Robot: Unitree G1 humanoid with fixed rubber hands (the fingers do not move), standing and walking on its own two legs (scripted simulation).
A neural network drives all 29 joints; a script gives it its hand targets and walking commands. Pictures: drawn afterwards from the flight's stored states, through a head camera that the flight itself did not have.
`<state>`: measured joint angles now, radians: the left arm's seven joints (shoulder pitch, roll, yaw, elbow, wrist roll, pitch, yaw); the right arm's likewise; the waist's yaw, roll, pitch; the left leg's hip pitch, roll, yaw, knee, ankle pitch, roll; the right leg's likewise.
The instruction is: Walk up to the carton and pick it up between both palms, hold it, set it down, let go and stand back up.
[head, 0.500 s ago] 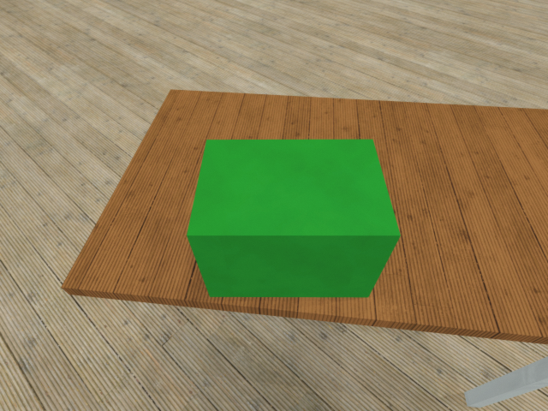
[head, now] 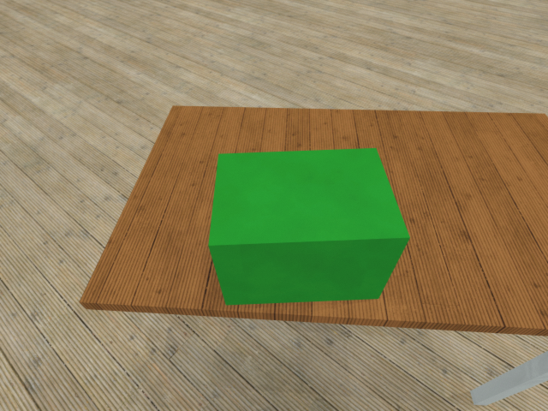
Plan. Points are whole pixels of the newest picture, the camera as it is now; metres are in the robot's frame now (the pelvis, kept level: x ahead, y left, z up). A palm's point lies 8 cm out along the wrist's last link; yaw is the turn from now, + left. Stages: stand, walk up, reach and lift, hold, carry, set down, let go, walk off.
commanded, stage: stand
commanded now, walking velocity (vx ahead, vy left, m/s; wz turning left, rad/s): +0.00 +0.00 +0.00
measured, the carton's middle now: (299, 227) +0.39 -0.03 +0.03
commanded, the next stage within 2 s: reach and lift in 0.28 s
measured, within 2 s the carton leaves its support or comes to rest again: neither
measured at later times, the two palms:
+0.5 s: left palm (139, 400) +0.18 +0.25 -0.14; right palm (441, 395) +0.17 -0.25 -0.13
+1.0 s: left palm out of the picture +0.14 +0.22 -0.08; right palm out of the picture +0.13 -0.21 -0.10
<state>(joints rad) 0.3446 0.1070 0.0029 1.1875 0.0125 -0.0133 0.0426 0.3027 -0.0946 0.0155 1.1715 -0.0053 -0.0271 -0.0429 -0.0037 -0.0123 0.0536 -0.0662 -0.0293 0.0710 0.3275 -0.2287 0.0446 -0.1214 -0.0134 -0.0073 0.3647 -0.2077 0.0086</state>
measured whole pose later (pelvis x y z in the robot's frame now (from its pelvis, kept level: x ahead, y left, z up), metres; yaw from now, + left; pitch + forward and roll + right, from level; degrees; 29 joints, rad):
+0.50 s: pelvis -0.03 -0.01 -0.04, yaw +0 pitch +6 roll -1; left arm -0.18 0.33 0.02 0.68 -0.07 0.69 0.02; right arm -0.15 -0.24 -0.01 0.83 0.12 0.39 0.08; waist -0.01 -0.06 0.01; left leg -0.53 0.02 0.06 0.84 -0.42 0.02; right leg -0.54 0.01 -0.03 0.81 -0.35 -0.02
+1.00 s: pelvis -0.05 -0.05 -0.02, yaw +1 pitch +3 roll -1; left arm 0.06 0.35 0.09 0.19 -0.08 0.66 -0.07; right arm 0.13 -0.09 0.09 0.30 0.17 0.42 -0.07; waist -0.01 -0.03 0.08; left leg -0.42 0.06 0.01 0.64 -0.28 -0.03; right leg -0.42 0.06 -0.08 0.60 -0.24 -0.07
